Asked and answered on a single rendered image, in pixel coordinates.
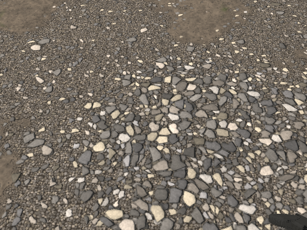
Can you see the right robot hand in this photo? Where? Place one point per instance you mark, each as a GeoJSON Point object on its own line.
{"type": "Point", "coordinates": [288, 221]}

